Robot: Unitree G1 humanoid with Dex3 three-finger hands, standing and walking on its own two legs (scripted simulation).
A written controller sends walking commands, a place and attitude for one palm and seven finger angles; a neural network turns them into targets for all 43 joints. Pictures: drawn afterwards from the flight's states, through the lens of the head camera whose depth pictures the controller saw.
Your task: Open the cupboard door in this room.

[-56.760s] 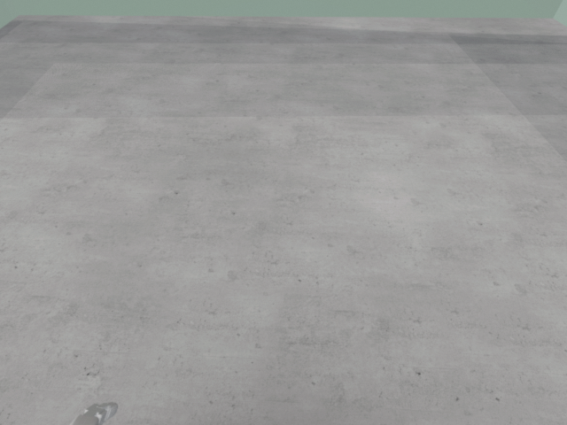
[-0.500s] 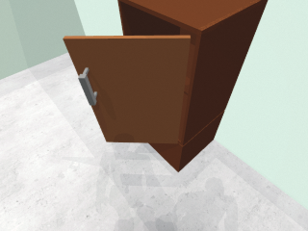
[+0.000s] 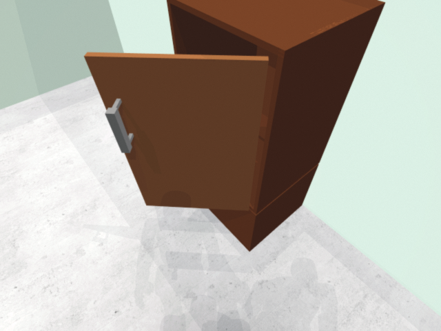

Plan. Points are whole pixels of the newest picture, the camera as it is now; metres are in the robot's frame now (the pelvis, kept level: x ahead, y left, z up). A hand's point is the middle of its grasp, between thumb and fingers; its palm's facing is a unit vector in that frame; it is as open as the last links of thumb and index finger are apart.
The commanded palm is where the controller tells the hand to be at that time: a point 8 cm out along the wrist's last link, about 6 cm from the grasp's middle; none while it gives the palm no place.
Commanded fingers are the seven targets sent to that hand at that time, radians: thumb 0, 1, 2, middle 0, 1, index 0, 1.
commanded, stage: come to a stop and stand still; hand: left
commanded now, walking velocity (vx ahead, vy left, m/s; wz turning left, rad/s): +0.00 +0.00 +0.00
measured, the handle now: (122, 126) +0.56 +0.29 +0.03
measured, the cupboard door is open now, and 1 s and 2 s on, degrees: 46 46 46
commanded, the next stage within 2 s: look again from close up in 0.12 s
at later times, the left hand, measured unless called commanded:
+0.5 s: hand out of the picture +0.00 +0.18 -0.17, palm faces +0.03 -0.98 -0.21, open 7.3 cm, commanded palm none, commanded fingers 0.00 0.90 0.90 -0.20 -0.30 -0.20 -0.30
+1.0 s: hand out of the picture -0.02 +0.18 -0.18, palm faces +0.09 -0.98 -0.19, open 7.3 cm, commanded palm none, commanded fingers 0.00 0.90 0.90 -0.20 -0.30 -0.20 -0.30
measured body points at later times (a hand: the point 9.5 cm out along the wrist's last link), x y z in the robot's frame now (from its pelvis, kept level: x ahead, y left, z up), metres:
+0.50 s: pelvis -0.01 +0.00 +0.00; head +0.01 +0.00 +0.45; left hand +0.00 +0.23 -0.15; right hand -0.01 -0.21 -0.16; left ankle -0.04 +0.14 -0.74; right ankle -0.02 -0.08 -0.74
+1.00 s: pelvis -0.01 +0.02 +0.00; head +0.01 +0.01 +0.45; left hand -0.02 +0.23 -0.16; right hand -0.02 -0.20 -0.17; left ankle -0.04 +0.14 -0.74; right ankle -0.02 -0.08 -0.74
